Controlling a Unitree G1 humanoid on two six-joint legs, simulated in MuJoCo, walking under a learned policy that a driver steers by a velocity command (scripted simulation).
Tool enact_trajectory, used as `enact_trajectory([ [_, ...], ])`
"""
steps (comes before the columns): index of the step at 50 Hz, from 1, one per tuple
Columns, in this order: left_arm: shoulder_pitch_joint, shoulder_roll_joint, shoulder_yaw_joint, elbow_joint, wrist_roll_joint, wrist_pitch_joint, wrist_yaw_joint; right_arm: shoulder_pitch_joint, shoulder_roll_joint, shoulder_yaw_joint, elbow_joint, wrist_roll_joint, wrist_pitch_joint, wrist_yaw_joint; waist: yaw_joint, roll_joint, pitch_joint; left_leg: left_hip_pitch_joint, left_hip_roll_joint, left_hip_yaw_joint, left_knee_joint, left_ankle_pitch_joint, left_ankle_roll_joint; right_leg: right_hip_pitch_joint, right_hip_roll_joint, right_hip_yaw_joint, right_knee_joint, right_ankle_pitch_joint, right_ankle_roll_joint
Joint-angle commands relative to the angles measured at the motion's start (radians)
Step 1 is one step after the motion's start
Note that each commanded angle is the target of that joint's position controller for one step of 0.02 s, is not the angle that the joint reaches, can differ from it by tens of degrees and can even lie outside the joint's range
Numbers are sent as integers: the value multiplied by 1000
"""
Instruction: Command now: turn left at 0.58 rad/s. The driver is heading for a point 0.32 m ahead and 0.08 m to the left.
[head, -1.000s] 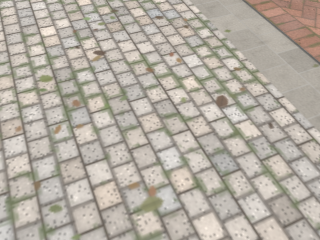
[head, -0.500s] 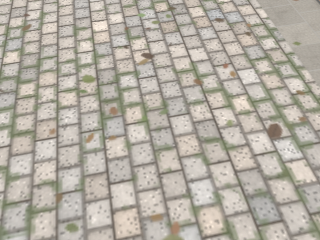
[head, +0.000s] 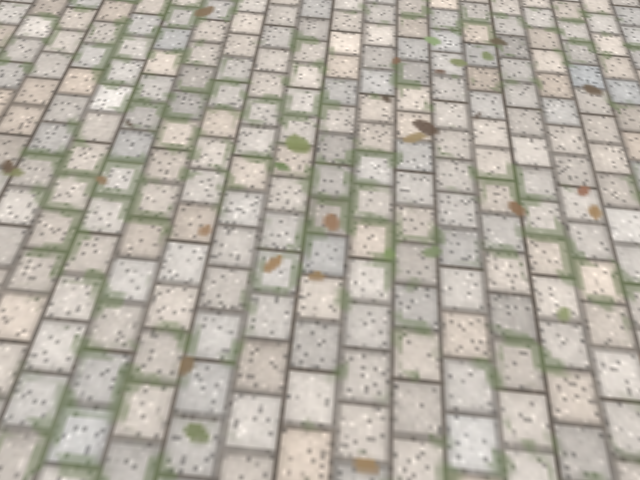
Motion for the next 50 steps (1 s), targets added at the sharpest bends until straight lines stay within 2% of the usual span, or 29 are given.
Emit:
enact_trajectory([
  [1,13,78,15,-47,-3,-9,-4,-30,-181,-49,-73,-1,-5,-5,5,161,-175,132,231,-277,-105,171,181,60,18,5,-96,28,4],
  [4,26,91,19,-50,-8,-20,-16,-40,-175,-45,-76,1,2,0,3,181,-161,132,221,-346,-87,135,165,106,31,10,-201,21,-12],
  [7,119,104,29,-25,-4,-35,-29,-67,-158,-36,-87,14,14,-7,55,165,-163,83,158,-351,-11,100,96,279,13,-5,-479,200,-53],
  [8,157,169,45,-21,12,-32,-24,-38,-118,-24,-92,10,15,-8,44,48,-180,-28,90,-277,122,-75,41,395,-148,127,-536,237,-110],
  [9,127,256,61,-21,31,-20,-17,-2,-85,-19,-117,16,9,-6,-15,-248,-135,-244,-88,-65,311,-402,-19,428,-347,371,-577,396,-259],
  [10,92,198,46,-53,51,-25,-15,1,-173,-43,-105,-2,-2,-3,10,-225,-130,-265,-32,-69,557,-475,-62,360,-433,443,-589,438,-360],
  [11,34,145,30,-76,45,-27,-7,21,-216,-63,-82,7,-1,2,-14,-147,-116,-249,-8,-78,661,-407,-72,330,-382,342,-574,432,-337],
  [12,-11,119,24,-84,29,-25,-2,44,-201,-65,-59,8,9,1,-32,-121,-94,-250,2,-59,707,-350,-89,321,-312,241,-560,400,-287],
  [13,-18,103,18,-88,12,-24,2,53,-178,-61,-50,4,18,-1,-23,-120,-79,-279,8,-50,748,-295,-106,339,-278,183,-556,376,-263],
  [14,-6,100,13,-85,7,-21,8,48,-149,-52,-53,7,25,2,-13,-122,-66,-288,15,-35,764,-268,-120,343,-262,138,-556,398,-263],
  [17,69,122,18,-71,14,-6,20,-34,-106,-32,-98,20,23,10,44,-146,-65,-314,48,32,630,-225,-146,430,-254,65,-564,435,-284],
  [20,91,164,32,-71,12,3,16,-63,-86,-15,-127,13,21,22,69,-161,-101,-233,89,69,467,-245,-150,473,-285,24,-549,492,-294],
  [22,79,189,41,-77,7,7,6,-55,-88,-12,-134,12,23,30,66,-172,-111,-135,92,110,373,-246,-136,434,-297,-14,-542,532,-289],
  [25,78,205,48,-75,-11,6,-9,-24,-108,-21,-132,14,34,42,51,-174,-109,-46,78,148,232,-203,-102,422,-317,-38,-503,535,-269],
  [27,62,195,46,-69,-31,4,-13,42,-108,-30,-109,13,38,47,4,-149,-116,86,52,175,35,-60,-49,374,-301,-86,-411,481,-209],
  [28,120,155,37,-44,-26,0,-18,86,-140,-45,-95,11,38,38,-5,-70,-134,223,52,127,-54,68,-9,288,-262,-144,-299,374,-141],
  [29,130,91,18,-62,17,-2,-24,128,-251,-74,-101,12,34,20,4,198,-152,406,264,-178,-87,420,76,38,-152,-235,-11,18,-44],
  [30,52,77,11,-126,30,-8,-17,109,-306,-73,-132,-20,13,25,-12,323,-174,377,462,-445,-78,581,293,-167,-16,-144,219,-321,5],
  [31,5,128,25,-128,13,-7,-10,115,-239,-57,-127,-32,-11,36,-58,187,-210,344,436,-386,-103,488,313,-165,-44,-38,333,-301,-1],
  [32,10,135,30,-123,-7,-3,-8,71,-204,-42,-116,-29,-26,34,-24,167,-167,302,373,-284,-105,405,252,-159,-65,-22,343,-216,-19],
  [33,41,132,33,-97,-6,1,0,16,-175,-35,-115,-15,-31,28,2,126,-145,275,314,-219,-105,312,193,-150,-78,-17,305,-138,-22],
  [34,55,142,37,-87,3,7,5,-19,-148,-23,-115,-4,-31,22,14,138,-131,251,292,-188,-106,316,169,-134,-79,-18,281,-79,-16],
  [37,101,119,32,-72,-1,8,-1,-30,-123,-4,-110,-17,-32,9,34,152,-154,208,255,-132,-119,350,172,-38,-54,-34,249,23,3],
  [41,72,81,10,-82,2,9,-5,-33,-120,1,-85,-19,-30,5,10,155,-126,199,248,-138,-125,216,172,38,-63,-32,3,34,11],
  [44,68,91,7,-85,-1,6,-10,-33,-129,3,-61,-23,-25,15,-7,160,-97,149,254,-170,-125,126,184,122,-54,-46,-120,2,1],
  [46,82,90,6,-81,-3,1,-14,-44,-115,11,-45,-19,-24,22,-1,152,-86,132,251,-193,-109,106,177,174,-46,-53,-216,21,-11],
  [48,129,68,-3,-63,9,-11,-21,-56,-81,28,-24,-7,-25,24,45,113,-85,92,215,-176,-74,87,125,309,-41,-62,-460,231,-37],
  [49,145,91,-3,-61,23,-17,-21,-19,-56,37,-9,-17,-33,25,36,68,-111,63,177,-159,-52,48,74,402,-90,-1,-492,381,-56],
  [50,145,167,10,-67,26,-18,-17,31,-59,35,-2,-35,-41,29,-16,-54,-126,38,100,-89,9,-39,26,436,-177,66,-449,555,-98],
])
